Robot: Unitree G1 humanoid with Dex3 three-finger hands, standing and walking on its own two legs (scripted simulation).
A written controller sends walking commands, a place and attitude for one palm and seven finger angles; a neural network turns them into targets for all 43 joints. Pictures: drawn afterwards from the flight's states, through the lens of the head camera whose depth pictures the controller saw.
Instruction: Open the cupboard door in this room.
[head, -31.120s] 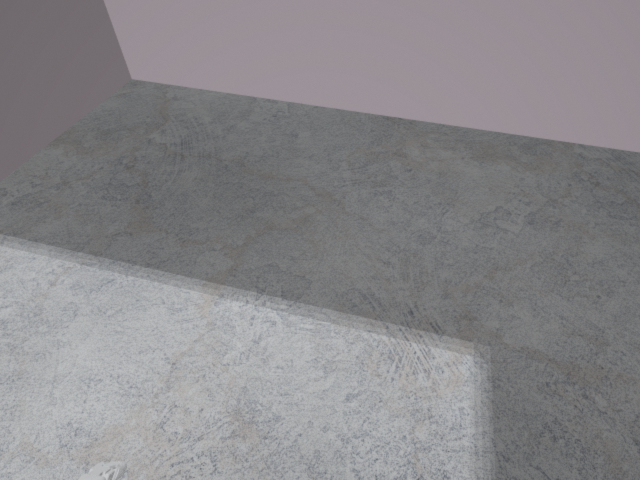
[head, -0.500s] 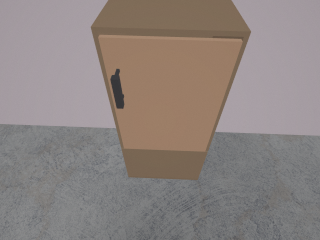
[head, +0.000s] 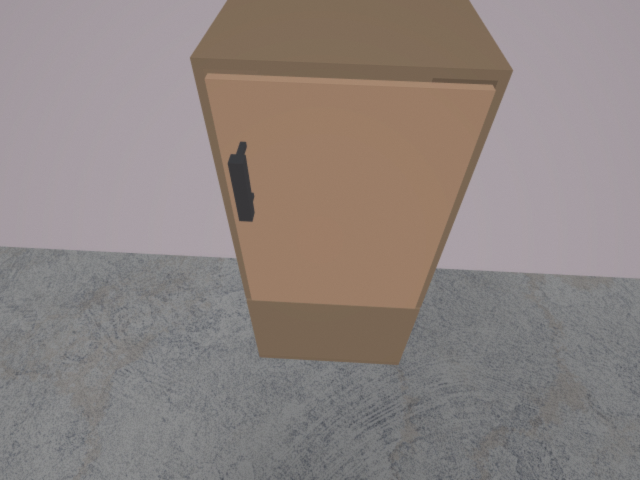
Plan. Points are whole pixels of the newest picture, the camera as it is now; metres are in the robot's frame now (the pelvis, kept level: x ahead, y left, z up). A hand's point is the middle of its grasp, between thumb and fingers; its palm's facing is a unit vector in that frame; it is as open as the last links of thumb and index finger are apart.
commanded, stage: raise the hand with hooked fingers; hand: left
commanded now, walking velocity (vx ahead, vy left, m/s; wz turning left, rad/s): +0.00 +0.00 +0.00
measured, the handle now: (244, 181) +0.57 +0.17 +0.04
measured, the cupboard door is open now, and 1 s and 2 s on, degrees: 0 0 0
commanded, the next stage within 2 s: none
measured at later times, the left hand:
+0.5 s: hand out of the picture +0.13 +0.21 -0.05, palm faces +0.11 -0.99 -0.02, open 8.9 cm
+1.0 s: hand (113, 421) +0.18 +0.26 +0.00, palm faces +0.02 -1.00 -0.05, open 11.9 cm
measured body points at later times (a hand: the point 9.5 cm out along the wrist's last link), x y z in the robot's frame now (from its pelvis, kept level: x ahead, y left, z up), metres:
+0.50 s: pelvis -0.05 -0.01 -0.09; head -0.01 +0.00 +0.36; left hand +0.12 +0.27 -0.05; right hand +0.19 -0.24 -0.13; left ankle +0.00 +0.12 -0.74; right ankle -0.04 -0.10 -0.74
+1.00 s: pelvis -0.05 +0.02 -0.06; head -0.01 +0.03 +0.39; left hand +0.17 +0.31 +0.00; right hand +0.10 -0.23 -0.14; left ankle +0.00 +0.13 -0.74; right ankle -0.04 -0.10 -0.74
